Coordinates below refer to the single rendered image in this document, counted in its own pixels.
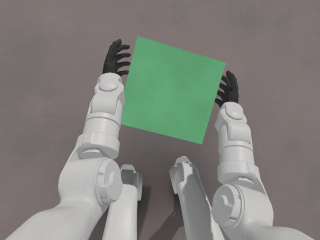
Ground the left robot hand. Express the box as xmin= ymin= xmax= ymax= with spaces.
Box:
xmin=102 ymin=39 xmax=131 ymax=76

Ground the left robot shin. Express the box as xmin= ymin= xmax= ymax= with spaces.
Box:
xmin=120 ymin=164 xmax=136 ymax=174

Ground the right robot upper arm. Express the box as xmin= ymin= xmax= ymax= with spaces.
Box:
xmin=211 ymin=183 xmax=314 ymax=240

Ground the right robot forearm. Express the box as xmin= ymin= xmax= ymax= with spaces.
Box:
xmin=214 ymin=102 xmax=269 ymax=199

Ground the carton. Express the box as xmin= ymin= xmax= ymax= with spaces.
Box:
xmin=121 ymin=36 xmax=226 ymax=145

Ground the robot right thigh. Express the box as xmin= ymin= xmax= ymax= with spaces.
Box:
xmin=169 ymin=161 xmax=225 ymax=240

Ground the right robot hand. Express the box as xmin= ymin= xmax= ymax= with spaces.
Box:
xmin=214 ymin=70 xmax=239 ymax=108

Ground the left robot forearm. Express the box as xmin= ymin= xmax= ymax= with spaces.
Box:
xmin=58 ymin=72 xmax=125 ymax=195

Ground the left robot upper arm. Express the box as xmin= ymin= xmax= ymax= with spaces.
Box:
xmin=5 ymin=157 xmax=123 ymax=240

